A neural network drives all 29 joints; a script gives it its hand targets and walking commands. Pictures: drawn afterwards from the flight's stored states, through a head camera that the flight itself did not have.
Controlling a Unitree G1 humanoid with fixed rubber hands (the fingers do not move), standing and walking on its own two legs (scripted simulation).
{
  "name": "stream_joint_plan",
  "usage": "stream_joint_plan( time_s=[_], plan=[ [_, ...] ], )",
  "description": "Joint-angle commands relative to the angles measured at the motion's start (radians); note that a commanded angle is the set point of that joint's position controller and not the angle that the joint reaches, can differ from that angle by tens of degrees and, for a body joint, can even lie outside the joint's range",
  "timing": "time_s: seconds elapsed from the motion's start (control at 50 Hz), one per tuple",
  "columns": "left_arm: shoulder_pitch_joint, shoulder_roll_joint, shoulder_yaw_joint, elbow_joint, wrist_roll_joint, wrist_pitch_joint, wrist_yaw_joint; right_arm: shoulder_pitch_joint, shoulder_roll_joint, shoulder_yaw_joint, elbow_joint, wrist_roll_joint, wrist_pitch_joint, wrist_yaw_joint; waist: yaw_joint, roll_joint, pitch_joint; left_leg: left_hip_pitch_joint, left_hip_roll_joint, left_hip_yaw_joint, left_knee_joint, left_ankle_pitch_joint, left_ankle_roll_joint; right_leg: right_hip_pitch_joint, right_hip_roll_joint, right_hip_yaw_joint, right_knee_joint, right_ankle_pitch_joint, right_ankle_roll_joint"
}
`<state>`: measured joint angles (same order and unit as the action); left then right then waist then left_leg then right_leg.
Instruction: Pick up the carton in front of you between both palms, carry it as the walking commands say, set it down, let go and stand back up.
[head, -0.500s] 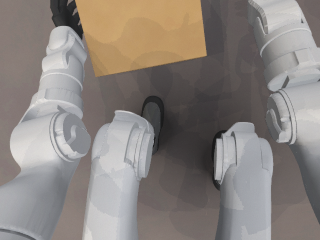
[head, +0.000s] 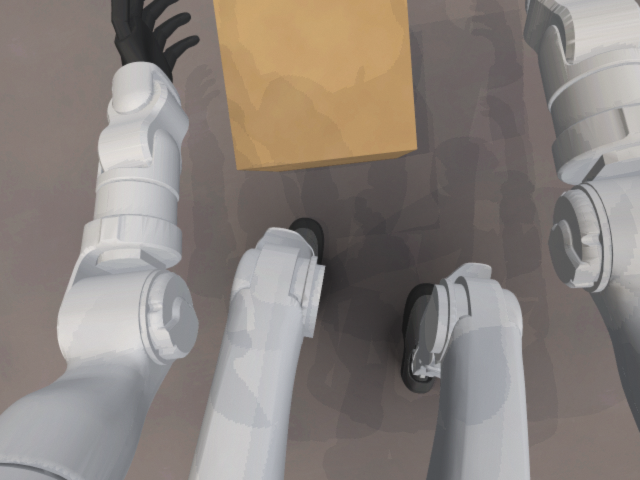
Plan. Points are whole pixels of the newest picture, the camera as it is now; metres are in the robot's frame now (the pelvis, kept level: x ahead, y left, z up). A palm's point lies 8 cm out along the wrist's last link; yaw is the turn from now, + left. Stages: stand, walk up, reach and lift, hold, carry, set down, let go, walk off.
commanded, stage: set down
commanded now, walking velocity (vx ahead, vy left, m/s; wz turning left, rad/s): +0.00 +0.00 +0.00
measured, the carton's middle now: (325, 92) +0.50 +0.12 -0.31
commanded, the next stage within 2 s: let go in 0.66 s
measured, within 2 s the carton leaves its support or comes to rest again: neither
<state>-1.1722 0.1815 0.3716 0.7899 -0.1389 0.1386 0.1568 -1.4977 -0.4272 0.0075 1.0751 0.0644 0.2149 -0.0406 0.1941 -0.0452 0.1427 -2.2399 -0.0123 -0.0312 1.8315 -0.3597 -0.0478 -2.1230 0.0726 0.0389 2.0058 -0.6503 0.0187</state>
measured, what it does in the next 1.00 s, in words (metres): rises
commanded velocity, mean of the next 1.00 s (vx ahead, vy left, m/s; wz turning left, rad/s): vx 0.00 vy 0.00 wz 0.00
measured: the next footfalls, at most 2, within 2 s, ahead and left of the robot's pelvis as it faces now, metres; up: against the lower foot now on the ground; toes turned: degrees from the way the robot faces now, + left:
none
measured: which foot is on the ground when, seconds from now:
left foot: down 0.00-1.00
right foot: down 0.00-1.00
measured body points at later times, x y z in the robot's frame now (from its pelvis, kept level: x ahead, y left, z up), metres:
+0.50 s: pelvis +0.03 +0.00 +0.12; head +0.35 +0.01 +0.44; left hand +0.48 +0.29 +0.02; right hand +0.62 -0.09 +0.02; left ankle +0.16 +0.13 -0.40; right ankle +0.07 -0.12 -0.40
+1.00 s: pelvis +0.07 +0.02 +0.25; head +0.32 +0.02 +0.62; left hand +0.42 +0.27 +0.14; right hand +0.52 -0.13 +0.14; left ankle +0.16 +0.13 -0.40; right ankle +0.07 -0.12 -0.40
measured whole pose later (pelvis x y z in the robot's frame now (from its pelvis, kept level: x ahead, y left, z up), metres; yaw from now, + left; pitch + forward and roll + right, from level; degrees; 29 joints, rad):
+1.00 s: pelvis +0.07 +0.02 +0.25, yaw -3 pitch +38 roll -2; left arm -0.51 0.10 0.29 0.53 0.09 0.13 -0.07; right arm -0.72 -0.13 -0.24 0.69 -0.16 0.17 -0.09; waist 0.15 -0.02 -0.10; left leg -1.36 0.02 -0.01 0.90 -0.21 0.00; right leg -1.25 0.06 0.07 0.97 -0.38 0.04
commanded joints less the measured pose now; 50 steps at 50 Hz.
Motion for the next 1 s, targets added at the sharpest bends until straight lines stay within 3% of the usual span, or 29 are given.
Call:
stream_joint_plan(
  time_s=[0.0,0.08,0.2,0.3,0.62,0.7,0.78,0.86,0.98],
  plan=[
    [-0.186,0.088,0.0,-0.12,0.02,-0.004,-0.003,-0.239,-0.09,-0.047,-0.059,-0.019,-0.019,0.015,0.045,-0.044,-1.104,0.89,-0.025,0.144,-0.115,0.235,-0.032,0.248,0.023,-0.089,-0.295,0.083,-0.026],
    [-0.128,0.073,0.018,-0.138,0.043,0.005,-0.008,-0.216,-0.085,-0.064,-0.079,-0.039,-0.024,0.03,0.057,-0.065,-1.141,0.918,-0.032,0.146,-0.174,0.269,-0.035,0.3,0.029,-0.088,-0.351,0.113,-0.021],
    [-0.053,0.084,0.047,-0.225,0.053,0.022,-0.014,-0.209,-0.066,-0.06,-0.185,-0.056,-0.006,0.036,0.082,-0.148,-1.276,0.961,-0.039,0.158,-0.265,0.349,-0.027,0.499,0.039,-0.086,-0.433,0.226,-0.001],
    [-0.004,0.081,0.047,-0.279,0.045,0.045,-0.029,-0.18,-0.051,-0.063,-0.237,-0.07,0.021,0.039,0.082,-0.189,-1.309,0.982,-0.042,0.162,-0.348,0.384,-0.02,0.629,0.042,-0.085,-0.511,0.294,0.011],
    [0.101,0.022,0.061,-0.282,0.109,0.051,-0.072,-0.045,-0.028,-0.143,-0.192,-0.13,0.01,0.092,0.073,-0.138,-1.18,1.184,-0.04,0.144,-0.654,0.454,-0.024,0.817,0.042,-0.055,-0.829,0.385,0.004],
    [0.152,-0.003,0.061,-0.279,0.145,0.038,-0.095,0.031,0.002,-0.181,-0.18,-0.165,-0.002,0.097,0.054,-0.122,-1.17,1.248,-0.037,0.139,-0.719,0.47,-0.023,0.883,0.04,-0.049,-0.907,0.419,0.006],
    [0.288,-0.008,0.046,-0.309,0.188,0.02,-0.133,0.193,0.069,-0.219,-0.244,-0.204,-0.016,0.067,0.039,-0.104,-1.243,1.38,-0.038,0.136,-0.773,0.561,-0.01,1.002,0.042,-0.041,-0.98,0.53,0.018],
    [0.448,0.01,0.002,-0.35,0.227,-0.008,-0.184,0.41,0.176,-0.25,-0.372,-0.232,-0.043,0.0,0.015,-0.079,-1.243,1.512,-0.039,0.123,-0.833,0.608,0.011,1.09,0.042,-0.034,-1.06,0.599,0.031],
    [0.667,0.062,-0.092,-0.383,0.226,-0.038,-0.247,0.674,0.258,-0.241,-0.573,-0.23,-0.085,-0.083,-0.01,-0.027,-1.006,1.709,-0.021,0.08,-0.964,0.495,0.031,1.135,0.029,-0.041,-1.219,0.431,0.03]
  ],
)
